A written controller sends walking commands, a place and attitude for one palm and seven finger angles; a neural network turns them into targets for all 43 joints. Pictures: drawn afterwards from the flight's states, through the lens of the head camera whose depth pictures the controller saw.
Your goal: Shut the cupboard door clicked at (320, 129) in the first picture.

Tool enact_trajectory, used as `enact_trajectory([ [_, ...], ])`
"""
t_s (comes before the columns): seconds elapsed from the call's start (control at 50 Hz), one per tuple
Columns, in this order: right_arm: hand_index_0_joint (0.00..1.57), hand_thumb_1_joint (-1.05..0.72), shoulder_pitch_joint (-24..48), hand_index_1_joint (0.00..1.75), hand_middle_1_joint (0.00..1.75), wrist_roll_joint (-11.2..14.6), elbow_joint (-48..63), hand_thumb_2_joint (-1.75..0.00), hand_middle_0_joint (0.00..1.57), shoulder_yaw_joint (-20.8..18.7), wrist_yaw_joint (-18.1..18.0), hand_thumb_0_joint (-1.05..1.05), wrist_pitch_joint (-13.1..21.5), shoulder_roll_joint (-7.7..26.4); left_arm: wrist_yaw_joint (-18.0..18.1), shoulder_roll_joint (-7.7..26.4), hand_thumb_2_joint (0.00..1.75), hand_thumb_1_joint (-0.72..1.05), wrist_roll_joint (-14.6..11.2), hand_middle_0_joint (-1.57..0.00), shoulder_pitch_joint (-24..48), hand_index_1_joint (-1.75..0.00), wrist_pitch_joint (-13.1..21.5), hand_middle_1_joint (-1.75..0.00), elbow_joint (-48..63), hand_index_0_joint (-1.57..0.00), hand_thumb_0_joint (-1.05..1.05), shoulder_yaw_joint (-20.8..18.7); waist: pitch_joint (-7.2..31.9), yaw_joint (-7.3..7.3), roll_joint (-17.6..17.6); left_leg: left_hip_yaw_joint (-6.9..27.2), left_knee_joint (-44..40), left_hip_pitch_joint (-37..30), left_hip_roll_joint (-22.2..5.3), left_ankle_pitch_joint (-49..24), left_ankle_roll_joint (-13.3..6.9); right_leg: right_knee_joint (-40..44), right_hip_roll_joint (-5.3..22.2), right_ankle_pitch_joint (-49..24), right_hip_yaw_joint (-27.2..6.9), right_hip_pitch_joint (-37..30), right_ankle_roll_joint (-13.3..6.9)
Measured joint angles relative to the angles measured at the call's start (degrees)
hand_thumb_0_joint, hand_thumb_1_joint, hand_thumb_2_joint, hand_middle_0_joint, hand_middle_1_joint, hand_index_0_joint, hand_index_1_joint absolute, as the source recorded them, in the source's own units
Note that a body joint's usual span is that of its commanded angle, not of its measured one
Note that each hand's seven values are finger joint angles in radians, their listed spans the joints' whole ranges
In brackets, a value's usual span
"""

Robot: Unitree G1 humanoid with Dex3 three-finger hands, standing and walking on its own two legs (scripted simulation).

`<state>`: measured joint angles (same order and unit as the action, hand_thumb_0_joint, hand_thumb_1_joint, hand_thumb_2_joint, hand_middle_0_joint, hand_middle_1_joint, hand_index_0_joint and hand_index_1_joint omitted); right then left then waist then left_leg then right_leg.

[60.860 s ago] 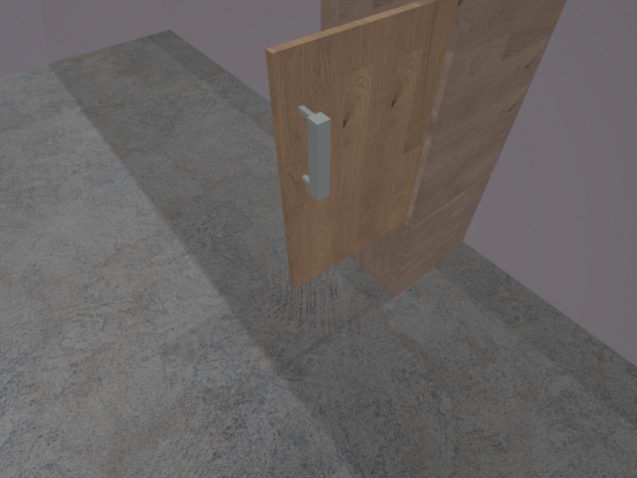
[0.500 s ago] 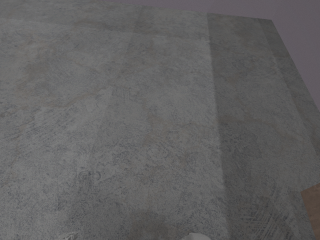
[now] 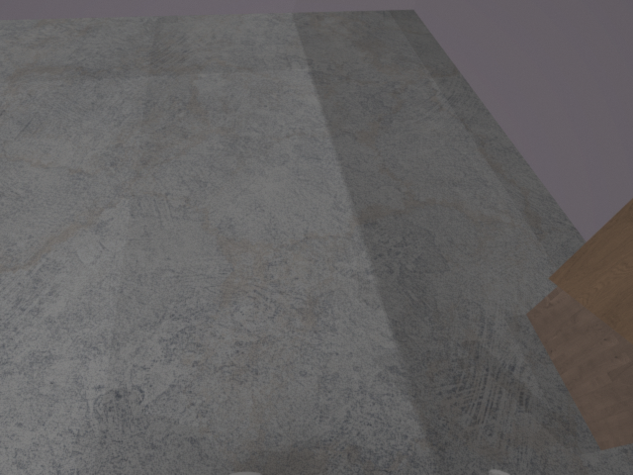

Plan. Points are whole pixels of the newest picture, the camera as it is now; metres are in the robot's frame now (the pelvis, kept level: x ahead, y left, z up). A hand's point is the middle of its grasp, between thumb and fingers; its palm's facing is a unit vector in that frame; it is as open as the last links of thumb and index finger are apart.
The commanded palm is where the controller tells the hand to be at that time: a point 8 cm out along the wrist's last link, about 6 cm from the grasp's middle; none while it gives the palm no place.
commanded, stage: turn to face it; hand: left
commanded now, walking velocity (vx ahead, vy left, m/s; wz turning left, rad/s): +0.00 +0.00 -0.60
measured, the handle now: out of the picture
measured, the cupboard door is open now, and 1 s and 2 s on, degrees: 28 28 28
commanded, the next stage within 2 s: take the last steps up to it in 1.24 s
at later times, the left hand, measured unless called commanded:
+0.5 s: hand (225, 443) +0.18 +0.14 -0.15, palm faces -0.31 -0.91 -0.28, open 7.3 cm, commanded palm none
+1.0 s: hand (246, 403) +0.23 +0.12 -0.16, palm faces -0.54 -0.82 -0.21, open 7.4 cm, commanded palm none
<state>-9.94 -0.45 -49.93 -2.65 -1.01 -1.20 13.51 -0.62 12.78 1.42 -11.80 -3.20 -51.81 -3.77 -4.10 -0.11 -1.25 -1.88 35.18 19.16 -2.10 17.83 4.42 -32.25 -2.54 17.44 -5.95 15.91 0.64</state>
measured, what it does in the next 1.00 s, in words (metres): steps on the spot, turning right: right foot, then left foot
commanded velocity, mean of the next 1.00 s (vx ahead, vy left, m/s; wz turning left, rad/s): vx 0.00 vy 0.00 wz -0.56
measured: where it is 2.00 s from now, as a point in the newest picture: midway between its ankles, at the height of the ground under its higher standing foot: outside the picture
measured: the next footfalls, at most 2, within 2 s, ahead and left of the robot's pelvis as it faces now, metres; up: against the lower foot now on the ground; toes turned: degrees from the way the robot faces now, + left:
right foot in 0.42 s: +0.00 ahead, -0.14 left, +0.00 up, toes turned -20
left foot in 0.78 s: +0.14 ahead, +0.07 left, +0.00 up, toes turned -24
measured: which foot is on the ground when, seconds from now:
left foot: down 0.00-0.40, up 0.42-0.76, down 0.78-1.00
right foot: down 0.00-0.00, up 0.02-0.40, down 0.42-0.78, up 0.80-1.00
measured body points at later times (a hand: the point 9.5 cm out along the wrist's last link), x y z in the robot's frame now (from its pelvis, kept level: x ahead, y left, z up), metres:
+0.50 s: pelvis +0.01 -0.02 +0.00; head +0.04 -0.06 +0.44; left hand +0.19 +0.19 -0.13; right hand -0.05 -0.30 -0.16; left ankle +0.01 +0.11 -0.68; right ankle -0.04 -0.13 -0.73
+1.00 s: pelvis +0.04 -0.01 +0.01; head +0.09 -0.02 +0.46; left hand +0.26 +0.16 -0.14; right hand -0.05 -0.25 -0.12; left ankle +0.10 +0.09 -0.73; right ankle -0.06 -0.10 -0.67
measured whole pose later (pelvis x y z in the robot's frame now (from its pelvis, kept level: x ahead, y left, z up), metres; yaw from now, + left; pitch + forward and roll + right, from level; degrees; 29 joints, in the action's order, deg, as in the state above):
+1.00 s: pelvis +0.04 -0.01 +0.01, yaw -35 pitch +1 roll -2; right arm -12.8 -1.9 -50.5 -1.1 -1.4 -0.5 11.6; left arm -2.1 15.1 1.3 -8.7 -4.9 -52.1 -5.1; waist -5.5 0.0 -0.6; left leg -9.1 29.2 13.6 -6.5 15.7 0.0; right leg -56.6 0.8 26.7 2.0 24.2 2.6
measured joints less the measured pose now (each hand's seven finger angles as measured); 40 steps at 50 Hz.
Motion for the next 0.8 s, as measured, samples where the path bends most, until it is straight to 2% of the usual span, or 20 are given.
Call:
enact_trajectory([
  [0.02, 0.20, -0.90, -0.04, 0.30, 0.30, -0.24, 0.11, -0.90, 0.20, 0.20, -0.12, 0.00, 0.59, -0.25, -0.03, 0.35, 0.90, 0.90, -0.29, -0.20, 0.05, -0.30, -0.35, -0.30, -0.10, -0.21, 0.00, -0.23, 0.14, 0.00, -0.48, -0.50, -1.25, -0.39, 0.13, -1.38, -2.49, -2.64, -0.14, 1.29, -0.41, 1.25, -0.09],
  [0.06, 0.20, -0.90, -0.12, 0.30, 0.30, -0.80, 0.44, -0.90, 0.20, 1.00, -0.26, 0.00, 0.99, -0.98, -0.11, 1.19, 0.90, 0.90, -0.31, -0.20, 0.42, -0.30, -0.98, -0.30, -0.32, -0.21, 0.00, -0.67, -0.31, -0.49, -1.42, -2.25, 0.17, -0.56, -0.42, -0.52, -5.17, -13.29, -0.20, 9.47, 0.72, 4.84, 0.06],
  [0.12, 0.20, -0.90, -1.07, 0.30, 0.30, -1.29, 0.82, -0.90, 0.20, 1.84, -0.51, 0.00, 1.13, -1.98, -0.77, 2.20, 0.90, 0.91, -0.06, -0.20, 1.10, -0.30, -1.46, -0.30, -0.60, -0.20, 0.00, -1.34, -0.84, -0.57, -1.54, -4.14, -1.98, -2.82, -1.84, -0.54, -5.61, -28.17, 0.62, 11.06, 3.95, 9.29, 1.20],
  [0.18, 0.20, -0.90, -2.07, 0.30, 0.30, -1.30, 0.53, -0.90, 0.20, 2.08, -0.61, 0.00, 1.03, -2.48, -1.38, 2.65, 0.90, 0.91, -0.10, -0.20, 1.84, -0.30, -1.72, -0.30, -0.22, -0.20, 0.00, -1.71, -1.21, -0.62, -1.01, -5.84, -5.16, -5.01, -3.06, -1.90, -5.30, -31.78, 2.39, 8.93, 6.21, 10.49, 2.21],
  [0.24, 0.20, -0.90, -2.95, 0.30, 0.30, -1.27, -0.17, -0.90, 0.20, 1.80, -0.47, 0.00, 0.92, -2.48, -1.66, 2.57, 0.90, 0.91, -0.12, -0.20, 2.56, -0.30, -1.99, -0.30, 0.21, -0.20, 0.00, -1.74, -1.30, -0.29, 0.05, -7.58, -6.56, -6.15, -4.38, -2.27, -5.00, -27.89, 3.81, 8.47, 7.57, 9.48, 2.57],
  [0.32, 0.20, -0.90, -3.89, 0.30, 0.30, -1.32, -1.31, -0.90, 0.20, 1.01, -0.05, 0.00, 0.56, -1.77, -1.83, 2.13, 0.90, 0.91, -0.07, -0.20, 3.74, -0.30, -1.86, -0.30, 0.59, -0.20, 0.00, -1.37, -1.47, 0.62, 1.56, -10.05, -5.41, -6.47, -6.25, -1.22, -4.06, -17.95, 4.54, 8.46, 8.95, 6.04, 2.03],
  [0.38, 0.20, -0.90, -4.64, 0.30, 0.30, -1.22, -2.04, -0.90, 0.20, 0.21, 0.28, 0.00, 0.13, -0.62, -1.84, 1.67, 0.90, 0.91, -0.04, -0.19, 4.42, -0.30, -1.21, -0.30, 0.99, -0.20, 0.00, -0.83, -1.48, 1.33, 2.86, -11.81, -2.04, -5.86, -7.91, 0.85, -2.84, -8.01, 4.09, 4.50, 10.38, 1.82, 0.99],
  [0.42, 0.20, -0.90, -5.56, 0.30, 0.30, -0.83, -2.30, -0.90, 0.20, -0.35, 0.53, 0.00, -0.34, 0.21, -1.71, 1.80, 0.90, 0.91, 0.14, -0.20, 4.27, -0.30, 0.02, -0.30, 1.62, -0.20, 0.00, -0.42, -0.81, 1.39, 2.81, -12.12, 3.40, -3.89, -8.37, 3.85, -1.79, -0.64, 4.14, -0.45, 10.07, -1.27, -0.79],
  [0.44, 0.20, -0.90, -5.17, 0.30, 0.30, -0.69, -2.75, -0.90, 0.20, -0.66, 0.47, 0.00, -1.02, 1.09, -1.33, 1.17, 0.90, 0.91, 0.08, -0.20, 4.54, -0.30, 0.65, -0.30, 1.36, -0.20, 0.00, -0.19, -1.13, 1.49, 3.96, -9.51, 8.27, -1.98, -8.26, 7.87, -1.28, -2.03, 3.42, 0.74, 9.88, -0.63, -1.32],
  [0.48, 0.20, -0.90, -4.01, 0.30, 0.30, -0.53, -3.50, -0.90, 0.20, -1.08, 0.00, 0.00, -2.44, 2.31, -0.62, 0.01, 0.90, 0.91, -0.04, -0.20, 4.28, -0.30, 1.27, -0.30, 1.19, -0.20, 0.00, 0.33, -1.47, 1.62, 5.01, -4.43, 18.90, 2.29, -5.97, 12.47, -0.64, -3.13, 2.71, 2.18, 8.89, -0.10, -1.66],
  [0.54, 0.20, -0.90, -2.43, 0.30, 0.30, -0.51, -3.36, -0.90, 0.20, -1.23, -0.06, 0.00, -2.53, 2.67, 0.05, -0.72, 0.90, 0.91, -0.08, -0.20, 3.27, -0.30, 1.14, -0.30, 0.85, -0.20, 0.00, 0.67, -1.64, 1.66, 4.32, -1.75, 26.78, 6.74, -3.52, 9.74, 0.31, -0.12, 2.36, 0.47, 6.73, -1.11, -1.48],
  [0.64, 0.19, -0.91, -0.75, 0.30, 0.30, -0.39, -1.53, -0.90, 0.20, -0.85, 0.29, 0.00, -1.70, 1.68, 0.02, -0.64, 0.90, 0.90, 0.14, -0.20, 1.92, -0.30, 0.79, -0.30, 0.16, -0.21, 0.00, 0.85, -1.28, 1.29, 2.11, -0.64, 21.02, 7.81, -1.93, 6.33, 1.10, 3.11, 1.85, -1.50, 3.66, -1.94, -1.49],
  [0.7, 0.19, -0.91, 0.12, 0.30, 0.30, -0.16, -0.70, -0.90, 0.20, -0.48, 0.26, 0.00, -1.17, 0.93, -0.07, -0.28, 0.90, 0.90, 0.28, -0.20, 1.37, -0.30, 0.56, -0.30, -0.09, -0.21, 0.00, 0.59, -1.10, 0.61, 0.92, -0.31, 13.32, 5.58, -0.95, 5.91, 0.93, 2.72, 1.35, -1.34, 1.77, -1.60, -1.02],
  [0.74, 0.19, -0.91, 0.40, 0.30, 0.30, -0.02, -0.16, -0.90, 0.20, -0.13, 0.12, 0.00, -0.61, 0.46, -0.09, 0.14, 0.90, 0.90, 0.13, -0.20, 1.01, -0.30, 0.25, -0.30, -0.28, -0.21, 0.00, 0.31, -0.82, 0.24, 0.12, -0.43, 5.83, 2.63, -0.14, 2.78, 0.64, 1.22, 0.95, -0.54, 0.38, -0.83, -0.39],
  [0.76, 0.19, -0.90, 0.26, 0.30, 0.30, 0.00, 0.21, -0.90, 0.20, 0.08, 0.09, 0.00, -0.17, 0.41, -0.07, 0.31, 0.90, 0.90, -0.02, -0.20, 0.72, -0.30, 0.01, -0.30, -0.33, -0.21, 0.00, 0.17, -0.46, 0.16, 0.07, -0.45, 0.90, 0.59, -0.06, 0.20, 0.32, -0.08, 0.46, 0.16, -0.23, -0.15, 0.02],
  [0.78, 0.20, -0.90, 0.08, 0.30, 0.30, -0.22, 0.50, -0.90, 0.20, 0.25, 0.02, 0.00, 0.39, 0.28, -0.11, 0.60, 0.90, 0.90, -0.26, -0.20, 0.54, -0.30, -0.33, -0.30, -0.29, -0.21, 0.00, -0.02, -0.08, 0.19, -0.09, -0.62, -1.46, -0.22, -0.15, -1.70, -1.75, -2.09, -0.01, 1.14, -0.71, 0.98, 0.04],
  [0.8, 0.20, -0.90, 0.10, 0.30, 0.30, -0.52, 0.62, -0.90, 0.20, 0.52, -0.07, 0.00, 0.70, -0.19, -0.15, 1.10, 0.90, 0.90, -0.41, -0.20, 0.80, -0.30, -0.69, -0.30, -0.39, -0.21, 0.00, -0.30, -0.29, 0.05, -0.87, -1.44, -0.56, -0.01, -0.12, -1.59, -3.53, -6.25, 0.03, 5.30, -0.69, 2.59, -0.03],
])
